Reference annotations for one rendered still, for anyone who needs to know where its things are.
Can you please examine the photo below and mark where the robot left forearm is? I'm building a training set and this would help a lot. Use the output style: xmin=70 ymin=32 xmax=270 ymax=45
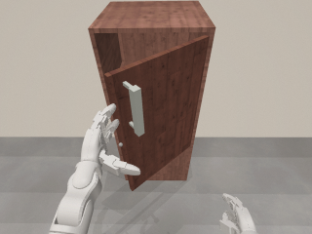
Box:
xmin=49 ymin=160 xmax=102 ymax=234

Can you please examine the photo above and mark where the right robot hand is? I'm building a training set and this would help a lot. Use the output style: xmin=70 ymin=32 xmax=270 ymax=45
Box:
xmin=219 ymin=193 xmax=257 ymax=234

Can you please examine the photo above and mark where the handle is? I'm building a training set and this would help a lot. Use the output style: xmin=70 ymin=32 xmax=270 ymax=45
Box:
xmin=123 ymin=81 xmax=145 ymax=137

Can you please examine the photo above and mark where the left robot hand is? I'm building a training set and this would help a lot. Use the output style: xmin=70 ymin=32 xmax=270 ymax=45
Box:
xmin=80 ymin=103 xmax=141 ymax=176

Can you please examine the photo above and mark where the cupboard door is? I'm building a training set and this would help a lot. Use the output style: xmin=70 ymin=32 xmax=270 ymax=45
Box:
xmin=103 ymin=35 xmax=210 ymax=191

